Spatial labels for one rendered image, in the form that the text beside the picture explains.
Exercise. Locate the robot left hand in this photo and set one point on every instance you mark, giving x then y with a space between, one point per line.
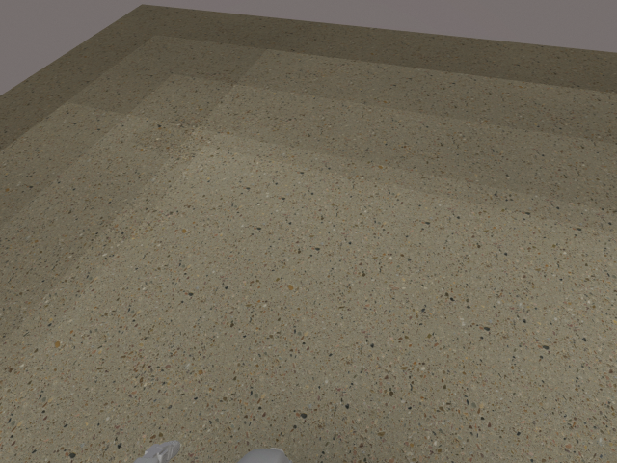
160 453

